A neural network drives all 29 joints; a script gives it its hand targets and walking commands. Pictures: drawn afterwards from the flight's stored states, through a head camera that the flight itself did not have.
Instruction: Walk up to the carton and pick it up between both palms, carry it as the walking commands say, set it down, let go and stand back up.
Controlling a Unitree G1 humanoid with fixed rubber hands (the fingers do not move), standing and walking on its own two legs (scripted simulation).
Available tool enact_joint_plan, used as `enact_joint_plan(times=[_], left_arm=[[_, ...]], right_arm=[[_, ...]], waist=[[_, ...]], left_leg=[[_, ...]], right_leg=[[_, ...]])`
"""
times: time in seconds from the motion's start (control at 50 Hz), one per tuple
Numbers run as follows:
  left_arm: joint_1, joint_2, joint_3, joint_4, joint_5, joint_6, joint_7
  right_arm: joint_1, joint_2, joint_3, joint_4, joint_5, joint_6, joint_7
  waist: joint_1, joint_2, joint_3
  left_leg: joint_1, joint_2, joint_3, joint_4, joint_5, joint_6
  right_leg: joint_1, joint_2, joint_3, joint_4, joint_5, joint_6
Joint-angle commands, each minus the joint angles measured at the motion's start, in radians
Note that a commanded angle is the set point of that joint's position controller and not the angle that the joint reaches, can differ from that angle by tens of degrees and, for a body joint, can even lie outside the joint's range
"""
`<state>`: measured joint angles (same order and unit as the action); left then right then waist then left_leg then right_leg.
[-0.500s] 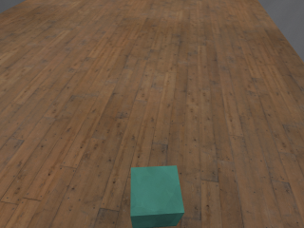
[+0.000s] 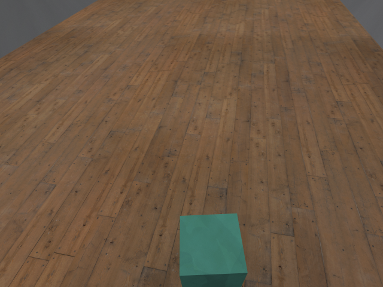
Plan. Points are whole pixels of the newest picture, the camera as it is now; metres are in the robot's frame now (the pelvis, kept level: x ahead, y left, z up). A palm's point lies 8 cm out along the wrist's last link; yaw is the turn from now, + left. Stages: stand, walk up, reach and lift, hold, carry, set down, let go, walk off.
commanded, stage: walk up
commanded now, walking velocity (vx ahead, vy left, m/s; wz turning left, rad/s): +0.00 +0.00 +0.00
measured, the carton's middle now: (210, 254) +0.42 -0.04 -0.64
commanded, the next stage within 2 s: stand in 0.48 s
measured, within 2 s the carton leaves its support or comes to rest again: neither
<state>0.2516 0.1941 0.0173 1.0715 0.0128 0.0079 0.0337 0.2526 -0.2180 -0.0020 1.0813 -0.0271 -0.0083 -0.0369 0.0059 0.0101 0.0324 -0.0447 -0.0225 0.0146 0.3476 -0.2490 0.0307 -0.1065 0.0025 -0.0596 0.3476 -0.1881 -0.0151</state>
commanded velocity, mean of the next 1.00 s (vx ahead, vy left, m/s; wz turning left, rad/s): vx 0.00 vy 0.00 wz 0.00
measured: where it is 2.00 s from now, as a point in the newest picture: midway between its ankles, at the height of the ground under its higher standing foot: outside the picture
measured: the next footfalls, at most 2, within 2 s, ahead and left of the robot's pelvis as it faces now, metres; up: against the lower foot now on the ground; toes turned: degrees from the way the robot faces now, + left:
none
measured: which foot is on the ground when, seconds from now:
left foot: down 0.00-1.00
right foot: down 0.00-1.00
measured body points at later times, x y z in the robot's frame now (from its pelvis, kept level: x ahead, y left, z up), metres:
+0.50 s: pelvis -0.02 +0.00 +0.00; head -0.03 -0.01 +0.45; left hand -0.02 +0.22 -0.16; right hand -0.07 -0.23 -0.16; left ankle -0.03 +0.10 -0.75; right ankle +0.00 -0.11 -0.75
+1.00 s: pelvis -0.05 -0.01 -0.04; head -0.03 -0.01 +0.41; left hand +0.15 +0.25 -0.14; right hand +0.14 -0.25 -0.14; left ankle -0.03 +0.10 -0.75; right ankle +0.00 -0.11 -0.75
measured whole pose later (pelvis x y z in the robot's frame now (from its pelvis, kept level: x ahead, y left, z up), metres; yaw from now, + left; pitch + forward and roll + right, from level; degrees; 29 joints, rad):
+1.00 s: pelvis -0.05 -0.01 -0.04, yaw -1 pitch +3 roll +0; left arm -0.06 0.28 -0.03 0.69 -0.08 0.48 0.04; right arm -0.06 -0.28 0.07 0.66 0.10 0.49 -0.03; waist 0.00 0.01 -0.02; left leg -0.47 -0.01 0.05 0.79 -0.37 0.03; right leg -0.54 -0.01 -0.05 0.78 -0.29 -0.03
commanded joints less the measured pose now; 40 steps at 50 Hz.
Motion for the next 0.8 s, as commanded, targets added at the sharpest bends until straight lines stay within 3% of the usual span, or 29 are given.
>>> enact_joint_plan(times=[0.0, 0.02, 0.04, 0.1, 0.22, 0.28, 0.34, 0.38, 0.4, 0.42, 0.44, 0.5, 0.6, 0.78], left_arm=[[0.021, 0.095, 0.005, -0.011, 0.005, -0.012, 0.002], [0.033, 0.093, 0.005, -0.007, 0.004, -0.013, 0.001], [0.028, 0.093, 0.004, -0.009, 0.006, -0.013, -0.001], [0.028, 0.088, 0.001, -0.002, 0.005, -0.016, 0.003], [0.036, 0.063, -0.008, 0.014, 0.004, -0.012, 0.007], [0.053, 0.057, -0.016, 0.02, 0.002, -0.01, 0.004], [0.057, 0.044, -0.015, 0.029, 0.004, -0.014, 0.005], [0.061, 0.041, -0.016, 0.029, 0.003, -0.012, 0.007], [0.056, 0.042, -0.015, 0.03, 0.005, -0.011, 0.006], [0.062, 0.039, -0.017, 0.029, 0.003, -0.012, 0.005], [0.057, 0.04, -0.016, 0.025, 0.0, -0.012, 0.004], [0.076, 0.042, -0.019, 0.044, -0.001, -0.017, 0.006], [0.076, 0.043, -0.022, 0.043, 0.0, -0.023, 0.007], [0.092, 0.038, -0.018, 0.054, -0.004, -0.023, 0.011]], right_arm=[[0.06, -0.081, -0.006, 0.006, 0.0, -0.005, -0.001], [0.056, -0.076, 0.0, 0.013, 0.0, -0.005, -0.002], [0.063, -0.085, -0.005, 0.02, 0.0, -0.005, -0.001], [0.078, -0.075, -0.001, 0.036, 0.0, -0.008, -0.001], [0.1, -0.059, 0.001, 0.057, -0.003, -0.004, -0.002], [0.109, -0.059, 0.0, 0.072, -0.001, -0.005, -0.001], [0.136, -0.041, 0.005, 0.093, -0.001, -0.004, -0.003], [0.119, -0.043, 0.003, 0.092, -0.002, -0.002, -0.002], [0.132, -0.042, 0.006, 0.094, -0.002, -0.002, -0.002], [0.129, -0.044, 0.003, 0.1, -0.002, -0.002, -0.002], [0.141, -0.039, 0.002, 0.102, -0.001, 0.0, 0.001], [0.148, -0.041, 0.001, 0.11, -0.002, -0.001, -0.004], [0.148, -0.042, 0.003, 0.119, 0.005, -0.001, -0.006], [0.147, -0.029, -0.003, 0.116, 0.007, -0.002, -0.008]], waist=[[-0.014, -0.001, 0.064], [-0.004, -0.002, 0.066], [-0.01, 0.036, 0.061], [-0.01, 0.005, 0.061], [-0.01, -0.014, 0.095], [-0.005, 0.019, 0.103], [-0.002, -0.028, 0.108], [-0.004, 0.003, 0.106], [-0.002, -0.034, 0.115], [-0.001, -0.005, 0.119], [-0.005, -0.017, 0.135], [0.002, 0.015, 0.107], [0.004, -0.038, 0.095], [0.002, -0.003, 0.09]], left_leg=[[-0.08, 0.106, -0.085, -0.059, 0.185, 0.007], [-0.067, 0.107, -0.088, -0.061, 0.169, 0.009], [-0.069, 0.108, -0.086, -0.071, 0.158, 0.009], [-0.075, 0.113, -0.095, -0.065, 0.183, 0.01], [-0.116, 0.113, -0.113, -0.09, 0.084, 0.016], [-0.125, 0.112, -0.105, -0.084, 0.068, 0.014], [-0.135, 0.115, -0.11, -0.099, 0.062, 0.016], [-0.124, 0.113, -0.102, -0.094, 0.035, 0.013], [-0.129, 0.111, -0.105, -0.093, 0.029, 0.012], [-0.141, 0.118, -0.106, -0.1, 0.019, 0.013], [-0.154, 0.115, -0.111, -0.102, 0.027, 0.01], [-0.146, 0.11, -0.097, -0.089, 0.016, 0.016], [-0.126, 0.104, -0.082, -0.06, 0.06, 0.013], [-0.098, 0.112, -0.065, -0.055, 0.084, 0.013]], right_leg=[[-0.023, -0.103, 0.104, -0.071, 0.092, -0.015], [-0.03, -0.1, 0.106, -0.07, 0.079, -0.013], [-0.025, -0.097, 0.104, -0.065, 0.065, -0.015], [-0.021, -0.098, 0.111, -0.074, 0.065, -0.015], [-0.033, -0.083, 0.096, -0.068, 0.005, -0.012], [-0.04, -0.085, 0.104, -0.072, 0.006, -0.011], [-0.029, -0.083, 0.098, -0.069, 0.001, -0.01], [-0.049, -0.078, 0.106, -0.072, -0.025, -0.009], [-0.055, -0.078, 0.103, -0.076, -0.03, -0.007], [-0.06, -0.078, 0.107, -0.076, -0.04, -0.006], [-0.058, -0.079, 0.102, -0.074, -0.043, -0.012], [-0.053, -0.08, 0.116, -0.076, -0.035, -0.017], [-0.063, -0.094, 0.135, -0.09, -0.034, -0.022], [-0.082, -0.098, 0.135, -0.083, -0.008, -0.027]])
